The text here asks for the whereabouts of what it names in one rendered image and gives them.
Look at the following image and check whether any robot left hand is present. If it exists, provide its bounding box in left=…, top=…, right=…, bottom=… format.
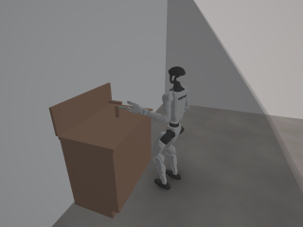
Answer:
left=125, top=101, right=142, bottom=114

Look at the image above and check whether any left robot upper arm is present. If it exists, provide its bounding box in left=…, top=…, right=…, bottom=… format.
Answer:
left=162, top=91, right=173, bottom=124

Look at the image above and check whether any robot left forearm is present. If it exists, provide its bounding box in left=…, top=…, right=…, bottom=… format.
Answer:
left=140, top=108, right=169, bottom=123

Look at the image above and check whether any counter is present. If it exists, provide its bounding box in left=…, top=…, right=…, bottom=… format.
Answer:
left=49, top=82, right=153, bottom=218

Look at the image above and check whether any right robot thigh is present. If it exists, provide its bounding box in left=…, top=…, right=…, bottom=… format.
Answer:
left=166, top=126, right=184, bottom=155

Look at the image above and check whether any tap lever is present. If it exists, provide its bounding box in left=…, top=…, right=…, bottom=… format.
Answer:
left=118, top=106, right=131, bottom=110

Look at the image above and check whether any humanoid robot torso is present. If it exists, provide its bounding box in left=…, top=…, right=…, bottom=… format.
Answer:
left=166, top=85, right=187, bottom=138

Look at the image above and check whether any right robot upper arm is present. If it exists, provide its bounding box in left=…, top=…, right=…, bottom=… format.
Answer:
left=182, top=86, right=190, bottom=111

